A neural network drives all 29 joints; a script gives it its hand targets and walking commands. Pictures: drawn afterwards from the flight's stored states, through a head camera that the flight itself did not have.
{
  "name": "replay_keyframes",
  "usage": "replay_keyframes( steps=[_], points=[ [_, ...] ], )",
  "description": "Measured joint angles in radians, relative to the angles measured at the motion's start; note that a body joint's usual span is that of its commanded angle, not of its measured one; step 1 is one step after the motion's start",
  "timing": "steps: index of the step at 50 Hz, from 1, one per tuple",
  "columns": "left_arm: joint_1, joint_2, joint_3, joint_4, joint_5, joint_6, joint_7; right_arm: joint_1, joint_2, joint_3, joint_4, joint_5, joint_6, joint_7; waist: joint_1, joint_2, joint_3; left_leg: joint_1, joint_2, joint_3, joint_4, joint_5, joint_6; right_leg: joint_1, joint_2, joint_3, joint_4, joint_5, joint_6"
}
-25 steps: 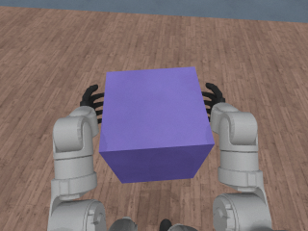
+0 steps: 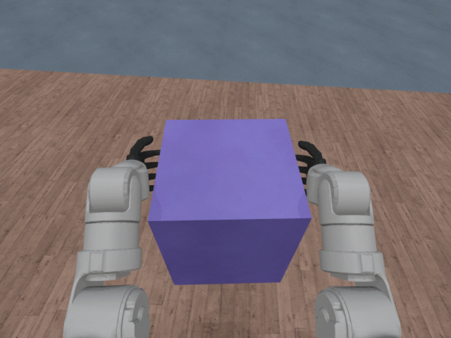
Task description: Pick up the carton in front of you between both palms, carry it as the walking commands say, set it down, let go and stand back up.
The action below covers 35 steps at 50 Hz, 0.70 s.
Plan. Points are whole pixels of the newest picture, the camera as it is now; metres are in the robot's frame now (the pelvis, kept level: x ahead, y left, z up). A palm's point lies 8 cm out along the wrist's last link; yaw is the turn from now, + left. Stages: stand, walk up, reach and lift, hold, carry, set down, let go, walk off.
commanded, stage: carry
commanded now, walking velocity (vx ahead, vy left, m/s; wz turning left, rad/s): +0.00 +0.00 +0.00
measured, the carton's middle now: (226, 206) +0.35 +0.00 +0.05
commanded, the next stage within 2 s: none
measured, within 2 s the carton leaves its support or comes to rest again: neither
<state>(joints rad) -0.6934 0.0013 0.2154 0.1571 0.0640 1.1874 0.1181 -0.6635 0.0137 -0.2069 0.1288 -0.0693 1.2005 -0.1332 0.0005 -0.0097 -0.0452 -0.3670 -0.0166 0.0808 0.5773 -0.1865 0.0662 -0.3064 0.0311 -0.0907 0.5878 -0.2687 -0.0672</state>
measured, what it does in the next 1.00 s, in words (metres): stands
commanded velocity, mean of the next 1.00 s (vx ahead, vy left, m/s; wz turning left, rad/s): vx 0.02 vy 0.00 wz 0.00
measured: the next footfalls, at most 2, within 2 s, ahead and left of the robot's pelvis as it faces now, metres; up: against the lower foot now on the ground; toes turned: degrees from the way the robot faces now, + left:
right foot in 1.70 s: +0.37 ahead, -0.07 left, -0.03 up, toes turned -3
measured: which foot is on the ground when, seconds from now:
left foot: down 0.00-1.00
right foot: down 0.00-1.00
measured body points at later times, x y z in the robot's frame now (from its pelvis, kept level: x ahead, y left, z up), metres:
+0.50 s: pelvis -0.02 +0.01 +0.00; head -0.05 +0.01 +0.45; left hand +0.34 +0.16 +0.13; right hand +0.33 -0.14 +0.13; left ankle +0.00 +0.09 -0.73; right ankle -0.04 -0.07 -0.73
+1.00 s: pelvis -0.02 +0.00 +0.00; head -0.04 +0.00 +0.45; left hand +0.34 +0.16 +0.13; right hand +0.33 -0.15 +0.12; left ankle +0.00 +0.09 -0.73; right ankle -0.04 -0.07 -0.73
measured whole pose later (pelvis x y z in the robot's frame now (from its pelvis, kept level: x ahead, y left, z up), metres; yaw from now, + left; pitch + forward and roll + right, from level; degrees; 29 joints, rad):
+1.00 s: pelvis -0.02 +0.00 +0.00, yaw +0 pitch +2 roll +0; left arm -0.69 0.01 0.21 0.26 0.06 1.21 0.12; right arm -0.68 -0.01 -0.19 0.25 -0.06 1.22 -0.13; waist 0.00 0.00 -0.09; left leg -0.34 -0.01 0.10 0.54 -0.15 0.06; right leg -0.29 0.03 -0.10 0.57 -0.23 -0.07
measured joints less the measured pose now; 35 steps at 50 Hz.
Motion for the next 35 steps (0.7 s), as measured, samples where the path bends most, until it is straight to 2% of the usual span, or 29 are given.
replay_keyframes(
  steps=[11, 26, 35],
  points=[
    [0.02, -0.002, -0.005, 0.009, 0.002, 0.013, 0.001, 0.006, -0.008, 0.012, 0.028, 0.01, 0.01, -0.001, -0.005, 0.008, -0.006, 0.019, 0.004, 0.008, -0.019, 0.013, 0.001, 0.015, -0.002, -0.006, -0.011, 0.02, 0.003],
    [0.011, 0.007, -0.007, 0.124, 0.001, 0.009, -0.001, -0.004, -0.013, 0.01, 0.137, 0.006, 0.012, 0.002, 0.002, 0.01, -0.075, 0.048, 0.005, 0.012, -0.055, 0.041, 0.002, 0.041, -0.004, -0.009, -0.042, 0.047, 0.005],
    [0.003, 0.012, -0.012, 0.13, -0.001, 0.014, -0.002, -0.016, -0.02, 0.014, 0.148, 0.01, 0.015, 0.003, 0.0, 0.009, -0.067, 0.041, 0.008, 0.014, -0.053, 0.046, 0.002, 0.033, -0.004, -0.011, -0.039, 0.051, 0.004]
  ],
)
